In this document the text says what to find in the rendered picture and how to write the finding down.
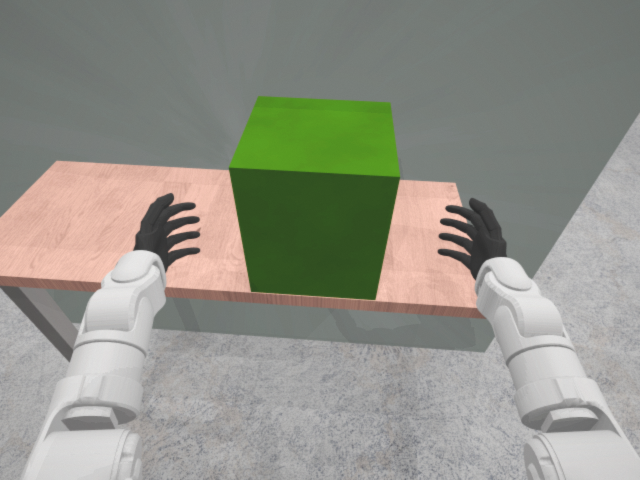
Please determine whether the carton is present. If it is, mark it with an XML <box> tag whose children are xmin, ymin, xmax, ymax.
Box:
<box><xmin>229</xmin><ymin>96</ymin><xmax>400</xmax><ymax>300</ymax></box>

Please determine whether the robot left upper arm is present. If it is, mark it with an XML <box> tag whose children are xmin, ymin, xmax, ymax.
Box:
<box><xmin>27</xmin><ymin>429</ymin><xmax>143</xmax><ymax>480</ymax></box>

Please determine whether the right robot hand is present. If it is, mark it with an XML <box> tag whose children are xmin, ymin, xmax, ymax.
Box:
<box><xmin>438</xmin><ymin>198</ymin><xmax>508</xmax><ymax>280</ymax></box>

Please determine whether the robot right upper arm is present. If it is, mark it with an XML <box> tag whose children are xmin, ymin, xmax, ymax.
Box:
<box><xmin>524</xmin><ymin>430</ymin><xmax>640</xmax><ymax>480</ymax></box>

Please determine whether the left robot hand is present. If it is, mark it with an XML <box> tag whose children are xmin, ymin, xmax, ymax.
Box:
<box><xmin>133</xmin><ymin>193</ymin><xmax>200</xmax><ymax>273</ymax></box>

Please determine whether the table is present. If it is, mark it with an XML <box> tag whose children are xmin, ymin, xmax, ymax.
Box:
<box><xmin>0</xmin><ymin>161</ymin><xmax>486</xmax><ymax>362</ymax></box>

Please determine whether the right robot forearm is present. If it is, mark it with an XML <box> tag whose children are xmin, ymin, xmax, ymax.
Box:
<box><xmin>475</xmin><ymin>257</ymin><xmax>640</xmax><ymax>464</ymax></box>

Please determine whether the left robot forearm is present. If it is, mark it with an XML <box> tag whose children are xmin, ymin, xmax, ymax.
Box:
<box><xmin>20</xmin><ymin>250</ymin><xmax>167</xmax><ymax>480</ymax></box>

